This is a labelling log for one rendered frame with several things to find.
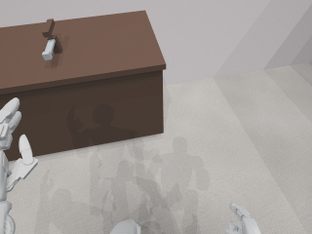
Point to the tap lever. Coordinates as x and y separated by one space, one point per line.
47 55

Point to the counter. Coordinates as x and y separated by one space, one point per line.
103 84

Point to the robot left hand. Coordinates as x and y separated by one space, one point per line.
9 120

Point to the robot left thigh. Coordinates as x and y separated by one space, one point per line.
126 227

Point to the left robot forearm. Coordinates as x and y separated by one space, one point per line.
7 223

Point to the robot right hand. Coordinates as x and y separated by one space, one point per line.
249 225

